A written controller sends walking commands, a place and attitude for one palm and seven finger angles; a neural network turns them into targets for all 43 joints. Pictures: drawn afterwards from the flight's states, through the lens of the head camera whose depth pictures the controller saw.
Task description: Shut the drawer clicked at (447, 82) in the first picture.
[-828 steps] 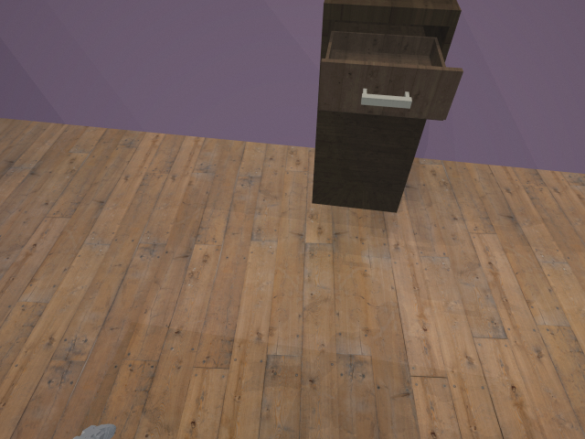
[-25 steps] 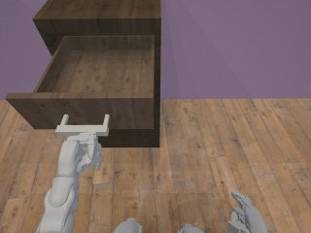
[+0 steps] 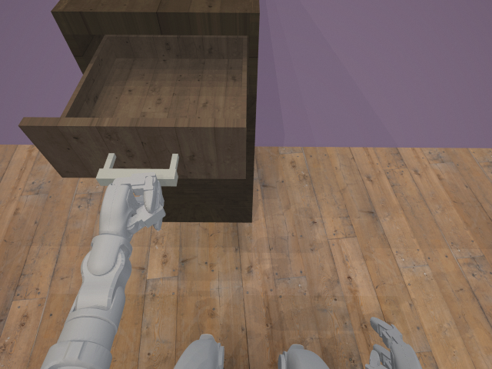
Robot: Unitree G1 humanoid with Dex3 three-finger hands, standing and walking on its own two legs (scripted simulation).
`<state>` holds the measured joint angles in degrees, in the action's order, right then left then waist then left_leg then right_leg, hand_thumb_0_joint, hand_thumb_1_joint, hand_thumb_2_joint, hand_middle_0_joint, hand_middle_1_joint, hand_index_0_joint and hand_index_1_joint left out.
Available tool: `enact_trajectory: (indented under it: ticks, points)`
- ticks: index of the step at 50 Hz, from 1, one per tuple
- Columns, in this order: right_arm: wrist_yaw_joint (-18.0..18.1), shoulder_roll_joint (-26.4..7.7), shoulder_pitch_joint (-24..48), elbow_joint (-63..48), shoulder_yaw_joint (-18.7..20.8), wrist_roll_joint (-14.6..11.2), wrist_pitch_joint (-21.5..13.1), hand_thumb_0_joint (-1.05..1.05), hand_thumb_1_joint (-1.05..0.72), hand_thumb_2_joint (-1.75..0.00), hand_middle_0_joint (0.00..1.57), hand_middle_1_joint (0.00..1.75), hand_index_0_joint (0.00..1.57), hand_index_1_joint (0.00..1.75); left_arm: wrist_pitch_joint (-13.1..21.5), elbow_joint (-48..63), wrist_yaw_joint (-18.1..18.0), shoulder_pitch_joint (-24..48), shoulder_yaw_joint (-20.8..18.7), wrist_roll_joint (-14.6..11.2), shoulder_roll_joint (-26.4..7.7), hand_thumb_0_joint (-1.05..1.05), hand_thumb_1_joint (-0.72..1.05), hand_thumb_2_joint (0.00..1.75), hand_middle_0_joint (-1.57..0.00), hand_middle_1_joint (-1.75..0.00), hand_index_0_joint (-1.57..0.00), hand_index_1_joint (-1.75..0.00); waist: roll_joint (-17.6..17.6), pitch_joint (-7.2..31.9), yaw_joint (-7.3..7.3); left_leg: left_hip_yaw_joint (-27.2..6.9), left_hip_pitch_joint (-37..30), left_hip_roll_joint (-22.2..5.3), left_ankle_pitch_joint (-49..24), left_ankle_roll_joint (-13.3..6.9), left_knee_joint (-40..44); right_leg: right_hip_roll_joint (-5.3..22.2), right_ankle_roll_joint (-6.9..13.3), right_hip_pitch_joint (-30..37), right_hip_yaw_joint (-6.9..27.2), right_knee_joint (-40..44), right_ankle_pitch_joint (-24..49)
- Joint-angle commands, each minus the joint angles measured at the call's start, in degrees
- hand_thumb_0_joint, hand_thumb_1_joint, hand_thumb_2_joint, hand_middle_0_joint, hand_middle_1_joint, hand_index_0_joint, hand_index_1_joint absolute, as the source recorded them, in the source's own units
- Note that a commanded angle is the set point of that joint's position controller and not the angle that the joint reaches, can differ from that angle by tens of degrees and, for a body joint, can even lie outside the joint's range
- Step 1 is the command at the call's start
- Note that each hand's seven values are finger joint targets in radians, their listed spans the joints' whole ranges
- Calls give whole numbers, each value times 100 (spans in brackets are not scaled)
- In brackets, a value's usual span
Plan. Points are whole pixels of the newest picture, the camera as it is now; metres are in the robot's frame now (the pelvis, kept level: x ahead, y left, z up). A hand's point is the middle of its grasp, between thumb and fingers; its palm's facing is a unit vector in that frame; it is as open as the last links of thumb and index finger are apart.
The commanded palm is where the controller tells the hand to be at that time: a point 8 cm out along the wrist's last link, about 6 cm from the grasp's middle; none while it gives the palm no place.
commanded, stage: push the drawer shut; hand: left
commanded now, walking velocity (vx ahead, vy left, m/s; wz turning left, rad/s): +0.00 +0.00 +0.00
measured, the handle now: (140, 168) +0.43 +0.20 +0.06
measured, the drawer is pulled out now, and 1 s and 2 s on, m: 0.27 0.14 0.03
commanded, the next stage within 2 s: none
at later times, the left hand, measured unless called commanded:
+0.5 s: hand (166, 169) +0.43 +0.16 +0.06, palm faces +0.01 -1.00 -0.04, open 2.9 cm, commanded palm +0.42 +0.20 +0.06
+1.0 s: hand (169, 144) +0.49 +0.16 +0.06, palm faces +0.02 -1.00 -0.03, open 2.9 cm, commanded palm +0.48 +0.20 +0.06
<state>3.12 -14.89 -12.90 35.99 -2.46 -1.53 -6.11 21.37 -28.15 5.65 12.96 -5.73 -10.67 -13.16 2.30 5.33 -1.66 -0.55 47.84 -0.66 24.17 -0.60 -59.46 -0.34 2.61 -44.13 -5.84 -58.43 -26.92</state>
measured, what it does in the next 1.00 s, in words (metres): stands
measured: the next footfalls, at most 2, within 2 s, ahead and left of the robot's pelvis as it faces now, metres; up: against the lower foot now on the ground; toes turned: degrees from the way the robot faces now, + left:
none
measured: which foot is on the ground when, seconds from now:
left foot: down 0.00-1.00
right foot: down 0.00-1.00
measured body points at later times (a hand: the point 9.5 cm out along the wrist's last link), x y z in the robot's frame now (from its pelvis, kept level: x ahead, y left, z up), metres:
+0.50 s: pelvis +0.00 +0.01 +0.00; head +0.08 +0.01 +0.44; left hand +0.42 +0.21 +0.06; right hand +0.07 -0.25 -0.12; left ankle +0.05 +0.11 -0.67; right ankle +0.02 -0.09 -0.67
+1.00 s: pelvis +0.00 +0.01 -0.01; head +0.10 +0.02 +0.42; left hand +0.48 +0.21 +0.06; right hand +0.03 -0.25 -0.13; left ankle +0.05 +0.11 -0.67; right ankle +0.02 -0.09 -0.67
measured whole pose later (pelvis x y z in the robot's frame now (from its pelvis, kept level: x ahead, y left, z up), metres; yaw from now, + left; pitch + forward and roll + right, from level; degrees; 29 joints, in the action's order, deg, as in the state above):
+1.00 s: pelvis +0.00 +0.01 -0.01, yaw -2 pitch +19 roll -2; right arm 0.2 -15.3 -19.3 37.1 -2.5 1.1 -0.8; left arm 25.8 -63.5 6.1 46.2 -18.1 -4.8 -21.3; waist 1.9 6.6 -7.8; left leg 0.6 57.7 -1.7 24.8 -1.7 -63.2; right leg -1.2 1.7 -54.1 -4.6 -61.0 -26.2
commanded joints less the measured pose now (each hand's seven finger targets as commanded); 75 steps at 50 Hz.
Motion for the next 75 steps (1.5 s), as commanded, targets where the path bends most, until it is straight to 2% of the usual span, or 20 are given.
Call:
enact_trajectory:
  ticks: [1, 8, 11, 14, 16, 19, 21, 23, 27, 30, 32, 34, 41, 49, 52, 64, 68, 72, 74, 75]
  points:
    - [59, -730, -9, -655, 284, -33, -244, 0, -90, -90, 20, 30, 20, 30, 382, 951, -213, 3103, -269, -2, -744, 0, 90, 90, -140, -160, -140, -160, -81, 1657, -477, -210, -1117, 66, 147, -111, 928, -26, -178, 344, 628, 1231, 90]
    - [-20, -765, -221, -584, 298, 20, -162, 0, -90, -90, 20, 30, 20, 30, 474, 222, -288, 3732, -359, 108, -770, 0, 90, 90, -140, -160, -140, -160, -83, 1899, -521, -242, -1161, 62, 18, -108, 917, -65, -169, 257, 549, 1126, 257]
    - [-39, -789, -300, -543, 301, 41, -98, 0, -90, -90, 20, 30, 20, 30, 525, -93, -289, 4002, -641, 112, -1071, 0, 90, 90, -140, -160, -140, -160, -234, 1849, -494, -205, -945, 73, 1, -113, 892, -57, -173, 396, 620, 1162, 247]
    - [-53, -792, -371, -525, 299, 51, -45, 0, -90, -90, 20, 30, 20, 30, 571, -408, -225, 4203, -757, 122, -1180, 0, 90, 90, -140, -160, -140, -160, -138, 1847, -506, -197, -895, 65, 4, -110, 877, -65, -168, 326, 615, 1126, 246]
    - [-82, -795, -432, -520, 325, 65, -31, 0, -90, -90, 20, 30, 20, 30, 628, -361, -216, 4414, -699, 153, -1097, 0, 90, 90, -140, -160, -140, -160, 217, 2056, -490, -240, -1178, 53, -174, -77, 885, -80, -132, 185, 539, 1022, 417]
    - [-117, -843, -574, -476, 353, 93, 33, 0, -90, -90, 20, 30, 20, 30, 621, -735, -239, 4448, -861, 179, -1214, 0, 90, 90, -140, -160, -140, -160, -71, 2054, -521, -269, -1110, 26, -256, -85, 858, -107, -146, 126, 496, 987, 490]
    - [-135, -829, -619, -443, 355, 99, 56, 0, -90, -90, 20, 30, 20, 30, 662, -802, -240, 4793, -745, 204, -1096, 0, 90, 90, -140, -160, -140, -160, 14, 2025, -596, -260, -1125, 31, -260, -92, 837, -108, -146, 41, 497, 980, 507]
    - [-153, -857, -694, -441, 389, 124, 75, 0, -90, -90, 20, 30, 20, 30, 712, -766, -263, 4796, -848, 257, -1194, 0, 90, 90, -140, -160, -140, -160, 206, 2361, -539, -312, -1427, 12, -525, -68, 818, -118, -120, -42, 450, 879, 665]
    - [-177, -876, -798, -367, 389, 142, 139, 0, -90, -90, 20, 30, 20, 30, 737, -1170, -311, 5119, -882, 295, -1234, 0, 90, 90, -140, -160, -140, -160, -48, 2070, -650, -317, -1181, 7, -332, -96, 795, -148, -137, -179, 451, 910, 526]
    - [-179, -865, -838, -333, 380, 154, 178, 0, -90, -90, 20, 30, 20, 30, 805, -1333, -297, 5511, -858, 356, -1269, 0, 90, 90, -140, -160, -140, -160, 91, 2144, -737, -282, -1140, 21, -222, -110, 749, -130, -156, -244, 497, 910, 448]
    - [-170, -911, -924, -320, 378, 173, 203, 0, -90, -90, 20, 30, 20, 30, 834, -1489, -298, 5633, -1056, 395, -1558, 0, 90, 90, -140, -160, -140, -160, 47, 2206, -723, -324, -1139, 7, -282, -117, 722, -147, -138, -258, 486, 856, 485]
    - [-181, -880, -949, -304, 374, 177, 230, 0, -90, -90, 20, 30, 20, 30, 843, -1574, -264, 5800, -967, 410, -1441, 0, 90, 90, -140, -160, -140, -160, 212, 2326, -761, -315, -1244, 5, -357, -107, 688, -148, -142, -340, 476, 837, 534]
    - [-202, -912, -1115, -297, 337, 216, 338, 0, -90, -90, 20, 30, 20, 30, 812, -2073, -181, 6071, -1324, 450, -1912, 0, 90, 90, -140, -160, -140, -160, 69, 2375, -811, -246, -835, 13, -445, -145, 529, -176, -163, -161, 566, 831, 622]
    - [-238, -962, -1315, -254, 355, 254, 424, 0, -90, -90, 20, 30, 20, 30, 824, -2209, -117, 6548, -1464, 519, -2177, 0, 90, 90, -140, -160, -140, -160, 420, 2594, -915, -309, -1021, -30, -671, -134, 423, -203, -150, -460, 527, 724, 730]
    - [-242, -975, -1387, -223, 344, 267, 447, 0, -90, -90, 20, 30, 20, 30, 766, -2432, -132, 6774, -1375, 556, -2113, 0, 90, 90, -140, -160, -140, -160, 231, 2415, -1050, -323, -835, -30, -514, -168, 386, -223, -166, -583, 529, 741, 610]
    - [-250, -1068, -1695, -165, 296, 330, 533, 0, -90, -90, 20, 30, 20, 30, 613, -2836, -95, 7451, -1693, 727, -2828, 0, 90, 90, -140, -160, -140, -160, 478, 2718, -1220, -331, -601, -70, -630, -191, 174, -249, -173, -666, 562, 677, 629]
    - [-275, -1093, -1794, -145, 308, 374, 557, 0, -90, -90, 20, 30, 20, 30, 620, -2704, -108, 7707, -1717, 779, -2897, 0, 90, 90, -140, -160, -140, -160, 820, 3006, -1237, -403, -976, -99, -954, -160, 153, -260, -152, -841, 488, 600, 797]
    - [-295, -1116, -1879, -115, 294, 403, 590, 0, -90, -90, 20, 30, 20, 30, 569, -2923, -170, 7854, -1742, 843, -2934, 0, 90, 90, -140, -160, -140, -160, 685, 2845, -1316, -444, -834, -107, -870, -176, 140, -276, -154, -959, 461, 600, 709]
    - [-318, -1108, -1922, -72, 293, 414, 601, 0, -90, -90, 20, 30, 20, 30, 543, -2983, -211, 8026, -1604, 904, -2822, 0, 90, 90, -140, -160, -140, -160, 873, 2814, -1375, -479, -929, -116, -827, -154, 153, -271, -152, -1140, 428, 602, 648]
    - [-315, -1139, -1979, -53, 295, 436, 610, 0, -90, -90, 20, 30, 20, 30, 541, -2947, -258, 8099, -1761, 910, -3021, 0, 90, 90, -140, -160, -140, -160, 743, 2863, -1389, -497, -924, -135, -916, -168, 129, -274, -154, -1093, 423, 592, 710]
